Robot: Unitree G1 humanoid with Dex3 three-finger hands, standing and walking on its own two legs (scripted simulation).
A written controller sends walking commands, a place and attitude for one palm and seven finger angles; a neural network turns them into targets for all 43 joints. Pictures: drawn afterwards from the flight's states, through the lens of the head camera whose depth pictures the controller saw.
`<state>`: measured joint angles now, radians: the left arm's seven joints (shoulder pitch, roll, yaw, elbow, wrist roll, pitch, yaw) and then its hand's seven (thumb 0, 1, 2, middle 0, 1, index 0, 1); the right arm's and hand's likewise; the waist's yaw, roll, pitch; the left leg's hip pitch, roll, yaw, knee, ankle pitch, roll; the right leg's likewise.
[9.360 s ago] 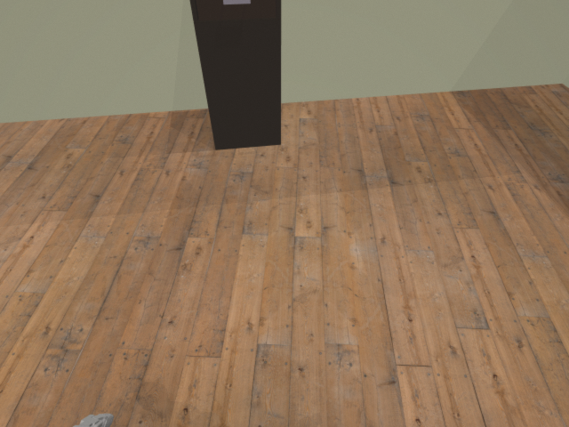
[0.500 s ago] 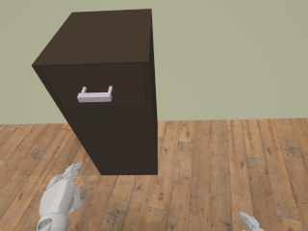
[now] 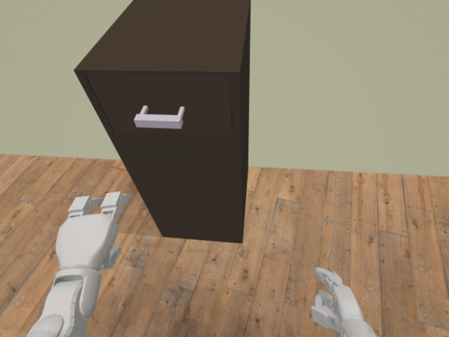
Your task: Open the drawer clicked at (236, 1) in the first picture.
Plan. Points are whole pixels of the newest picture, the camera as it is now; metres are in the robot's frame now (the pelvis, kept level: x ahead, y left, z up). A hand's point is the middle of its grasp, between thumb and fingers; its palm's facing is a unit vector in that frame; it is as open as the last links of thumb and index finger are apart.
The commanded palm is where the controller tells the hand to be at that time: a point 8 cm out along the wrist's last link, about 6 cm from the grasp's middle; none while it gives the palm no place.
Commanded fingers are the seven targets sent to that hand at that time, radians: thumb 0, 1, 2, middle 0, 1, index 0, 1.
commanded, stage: raise the hand with hooked fingers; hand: left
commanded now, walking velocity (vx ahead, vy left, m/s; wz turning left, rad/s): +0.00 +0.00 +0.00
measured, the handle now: (161, 115) +0.58 +0.24 +0.05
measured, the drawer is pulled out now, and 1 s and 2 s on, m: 0.00 0.00 0.00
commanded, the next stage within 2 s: move the hooked fingers above the handle in 1.18 s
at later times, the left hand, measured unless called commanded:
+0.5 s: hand (90, 194) +0.30 +0.26 +0.11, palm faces +0.11 -0.06 -0.99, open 13.2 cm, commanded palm +0.27 +0.26 +0.17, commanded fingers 0.00 -0.50 0.30 -0.30 -1.20 -0.30 -1.20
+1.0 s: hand (83, 163) +0.33 +0.26 +0.16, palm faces +0.04 -0.06 -1.00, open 13.9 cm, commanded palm +0.29 +0.26 +0.22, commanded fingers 0.00 -0.50 0.30 -0.30 -1.20 -0.30 -1.20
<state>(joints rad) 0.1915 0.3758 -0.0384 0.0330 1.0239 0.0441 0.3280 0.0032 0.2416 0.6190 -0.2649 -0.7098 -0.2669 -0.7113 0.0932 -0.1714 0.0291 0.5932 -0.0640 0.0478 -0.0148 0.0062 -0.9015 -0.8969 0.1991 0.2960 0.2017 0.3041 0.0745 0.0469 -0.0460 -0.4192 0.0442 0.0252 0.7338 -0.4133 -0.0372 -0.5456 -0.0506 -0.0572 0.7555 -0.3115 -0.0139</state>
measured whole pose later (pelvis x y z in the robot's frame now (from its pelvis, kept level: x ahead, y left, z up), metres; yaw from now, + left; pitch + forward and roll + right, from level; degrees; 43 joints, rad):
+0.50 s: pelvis +0.01 +0.02 +0.02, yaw +0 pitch +1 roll +1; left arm 0.02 0.44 -0.06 -0.02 0.97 0.07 0.14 0.00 -0.33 0.37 -0.30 -1.08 -0.31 -1.09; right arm 0.10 -0.26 -0.02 0.63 -0.02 0.06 -0.02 0.01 -0.90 -0.90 0.20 0.30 0.20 0.30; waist 0.09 0.08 -0.01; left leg -0.18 0.01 0.05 0.48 -0.32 0.00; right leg -0.31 -0.07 -0.04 0.52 -0.22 0.02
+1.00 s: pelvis +0.01 +0.02 +0.03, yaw +0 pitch +0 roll +0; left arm -0.16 0.52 -0.01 0.02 0.88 0.00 -0.08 0.00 -0.49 0.30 -0.31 -1.19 -0.32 -1.20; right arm 0.14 -0.28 0.00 0.63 0.00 0.11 0.00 0.01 -0.90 -0.90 0.20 0.30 0.20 0.30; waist 0.09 0.10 0.00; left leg -0.11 0.02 0.04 0.37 -0.26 -0.01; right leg -0.24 -0.06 -0.06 0.40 -0.16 0.02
